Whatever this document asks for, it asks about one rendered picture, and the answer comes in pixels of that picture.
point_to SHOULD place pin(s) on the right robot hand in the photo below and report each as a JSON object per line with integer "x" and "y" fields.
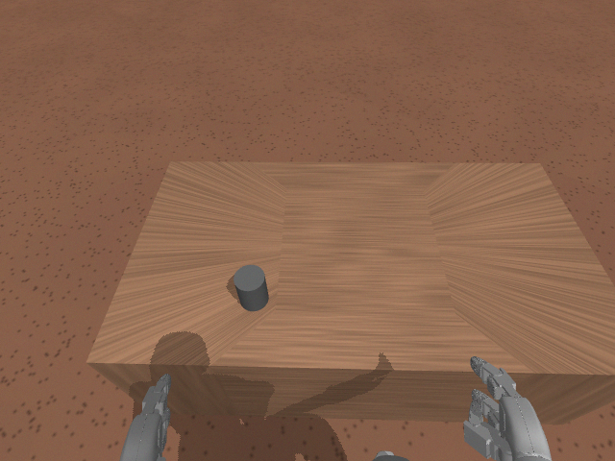
{"x": 513, "y": 429}

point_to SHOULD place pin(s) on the can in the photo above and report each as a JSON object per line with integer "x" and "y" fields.
{"x": 251, "y": 287}

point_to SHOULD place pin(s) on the left robot hand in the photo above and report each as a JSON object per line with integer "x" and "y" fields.
{"x": 147, "y": 434}

